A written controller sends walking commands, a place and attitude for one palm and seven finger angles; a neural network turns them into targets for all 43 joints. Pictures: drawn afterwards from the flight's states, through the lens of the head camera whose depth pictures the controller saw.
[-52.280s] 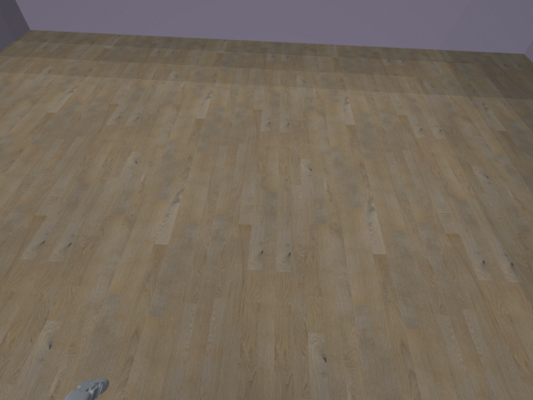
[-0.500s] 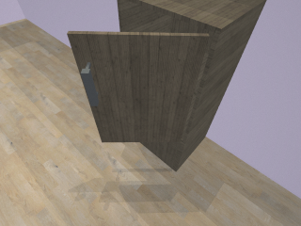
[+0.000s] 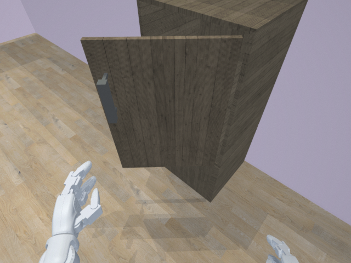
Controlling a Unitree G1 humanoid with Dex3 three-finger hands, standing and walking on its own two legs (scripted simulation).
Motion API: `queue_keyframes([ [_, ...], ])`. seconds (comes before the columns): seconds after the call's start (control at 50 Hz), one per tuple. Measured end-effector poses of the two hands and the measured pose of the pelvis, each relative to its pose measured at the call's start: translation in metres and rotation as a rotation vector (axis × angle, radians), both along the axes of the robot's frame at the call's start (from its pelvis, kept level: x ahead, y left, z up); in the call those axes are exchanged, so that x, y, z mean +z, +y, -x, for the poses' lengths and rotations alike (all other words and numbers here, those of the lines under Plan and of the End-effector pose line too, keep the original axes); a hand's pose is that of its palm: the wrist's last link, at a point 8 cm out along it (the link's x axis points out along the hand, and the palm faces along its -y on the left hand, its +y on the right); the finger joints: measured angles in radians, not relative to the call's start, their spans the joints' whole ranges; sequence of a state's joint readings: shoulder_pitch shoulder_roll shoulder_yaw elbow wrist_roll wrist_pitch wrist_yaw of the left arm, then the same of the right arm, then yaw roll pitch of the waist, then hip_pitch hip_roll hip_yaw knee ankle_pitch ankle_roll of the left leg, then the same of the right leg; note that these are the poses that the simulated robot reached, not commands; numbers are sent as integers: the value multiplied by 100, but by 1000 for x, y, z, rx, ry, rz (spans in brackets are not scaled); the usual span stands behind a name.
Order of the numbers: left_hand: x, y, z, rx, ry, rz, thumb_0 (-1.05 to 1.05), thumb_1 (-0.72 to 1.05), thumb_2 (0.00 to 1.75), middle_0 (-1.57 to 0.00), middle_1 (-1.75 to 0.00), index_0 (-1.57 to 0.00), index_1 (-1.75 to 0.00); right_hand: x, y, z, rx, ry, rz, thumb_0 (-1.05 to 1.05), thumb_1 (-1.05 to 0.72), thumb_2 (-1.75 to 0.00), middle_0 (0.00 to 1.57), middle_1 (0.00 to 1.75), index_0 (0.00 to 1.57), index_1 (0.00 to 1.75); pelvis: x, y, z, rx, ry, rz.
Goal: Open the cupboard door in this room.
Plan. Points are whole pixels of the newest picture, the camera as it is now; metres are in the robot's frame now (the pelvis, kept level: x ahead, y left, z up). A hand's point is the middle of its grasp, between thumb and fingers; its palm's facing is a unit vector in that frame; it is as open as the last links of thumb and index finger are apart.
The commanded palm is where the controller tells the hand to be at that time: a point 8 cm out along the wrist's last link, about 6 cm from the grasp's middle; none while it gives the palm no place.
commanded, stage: raise the hand with hooked fingers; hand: left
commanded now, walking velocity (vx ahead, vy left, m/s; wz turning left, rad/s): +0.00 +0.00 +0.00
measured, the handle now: (109, 98) +0.57 +0.21 +0.07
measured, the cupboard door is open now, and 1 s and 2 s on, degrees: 43 43 43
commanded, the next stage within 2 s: move the hooked fingers beside the handle in 1.86 s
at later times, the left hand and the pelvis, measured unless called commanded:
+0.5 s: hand (99, 222) +0.21 +0.17 +0.01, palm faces -0.07 -1.00 -0.07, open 10.5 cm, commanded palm +0.17 +0.25 +0.02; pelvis -0.03 -0.04 -0.05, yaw +1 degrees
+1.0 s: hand (56, 194) +0.25 +0.25 +0.07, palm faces +0.10 -0.99 -0.05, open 13.3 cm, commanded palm +0.22 +0.30 +0.06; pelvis -0.01 +0.00 -0.02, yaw +1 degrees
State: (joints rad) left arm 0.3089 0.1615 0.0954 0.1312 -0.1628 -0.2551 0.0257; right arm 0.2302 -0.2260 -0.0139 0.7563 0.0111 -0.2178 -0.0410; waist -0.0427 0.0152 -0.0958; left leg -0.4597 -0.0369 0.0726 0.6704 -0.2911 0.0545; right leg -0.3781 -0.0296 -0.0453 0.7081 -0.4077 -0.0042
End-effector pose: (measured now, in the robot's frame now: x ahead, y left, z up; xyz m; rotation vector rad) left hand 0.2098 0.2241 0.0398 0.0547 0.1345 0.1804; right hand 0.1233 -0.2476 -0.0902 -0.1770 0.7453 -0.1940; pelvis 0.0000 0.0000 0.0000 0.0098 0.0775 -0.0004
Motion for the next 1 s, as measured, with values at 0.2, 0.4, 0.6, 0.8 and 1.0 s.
queue_keyframes([
  [0.2, -80, 5, 86, -65, 57, 74, 1, 59, 76, -22, -50, -23, -50, 14, -28, -69, 154, -212, 109, 1, -90, -90, 21, 30, 20, 30, -49, -29, 26, 17, 110, 20],
  [0.4, -11, 2, 62, -139, -302, -78, 2, 35, 66, -23, -65, -24, -65, -34, -6, -47, 183, -134, 38, 1, -90, -90, 20, 30, 21, 30, -64, -42, 35, 50, 107, 64],
  [0.6, -14, 32, 4, -72, -12, 31, 1, 12, 56, -26, -80, -26, -80, -36, -21, 20, -1, 57, -7, 1, -90, -90, 21, 30, 21, 30, -34, -35, 16, -1, 100, 21],
  [0.8, -6, 50, 5, -138, -102, 0, 0, -11, 46, -27, -95, -27, -95, -20, -37, 14, 9, 73, 105, 1, -90, -90, 21, 30, 21, 30, -29, -14, 11, 9, 106, 38],
  [1.0, 31, 81, -14, -88, -211, -15, 0, -34, 36, -29, -110, -30, -110, 13, 7, -31, 81, -99, 76, 1, -90, -90, 21, 30, 20, 30, -18, 1, 10, 14, 60, 50],
])
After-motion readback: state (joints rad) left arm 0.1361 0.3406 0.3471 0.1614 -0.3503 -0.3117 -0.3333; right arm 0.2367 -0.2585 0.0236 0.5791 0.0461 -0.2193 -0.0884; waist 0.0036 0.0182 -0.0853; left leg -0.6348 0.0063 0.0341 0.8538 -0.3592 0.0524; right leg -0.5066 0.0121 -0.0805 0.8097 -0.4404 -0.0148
